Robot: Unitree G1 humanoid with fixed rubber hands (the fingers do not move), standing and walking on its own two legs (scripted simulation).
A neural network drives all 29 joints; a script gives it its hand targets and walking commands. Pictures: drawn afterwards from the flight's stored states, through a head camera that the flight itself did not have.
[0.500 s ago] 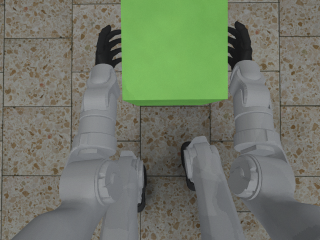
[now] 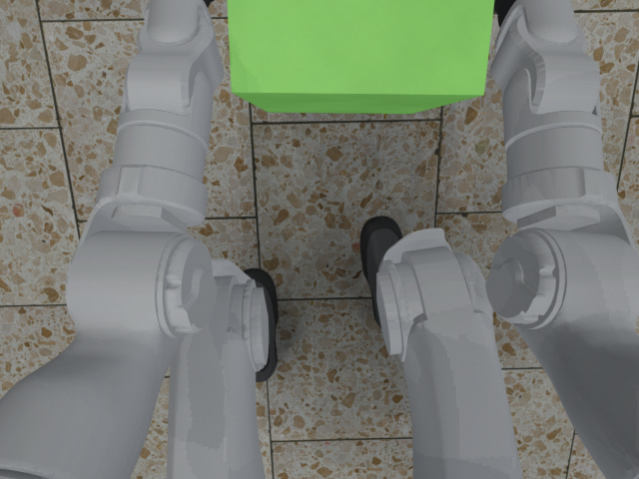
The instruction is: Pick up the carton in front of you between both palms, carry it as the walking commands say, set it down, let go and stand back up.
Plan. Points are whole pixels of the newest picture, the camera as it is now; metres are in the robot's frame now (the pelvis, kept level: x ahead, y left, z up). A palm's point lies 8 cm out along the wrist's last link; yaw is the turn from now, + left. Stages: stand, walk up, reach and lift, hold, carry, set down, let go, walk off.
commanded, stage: set down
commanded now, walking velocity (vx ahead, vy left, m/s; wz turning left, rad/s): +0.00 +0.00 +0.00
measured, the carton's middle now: (349, 8) +0.54 -0.11 -0.24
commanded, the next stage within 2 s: none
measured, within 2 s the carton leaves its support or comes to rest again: rests again in 0.68 s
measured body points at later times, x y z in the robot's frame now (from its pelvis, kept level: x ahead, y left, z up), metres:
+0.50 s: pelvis +0.00 +0.01 -0.03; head +0.37 -0.03 +0.22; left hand +0.57 +0.04 -0.21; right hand +0.52 -0.26 -0.20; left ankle +0.09 +0.12 -0.37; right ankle +0.13 -0.13 -0.37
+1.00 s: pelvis +0.00 +0.01 -0.03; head +0.37 -0.03 +0.21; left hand +0.57 +0.04 -0.21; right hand +0.51 -0.27 -0.21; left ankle +0.09 +0.12 -0.37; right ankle +0.13 -0.13 -0.37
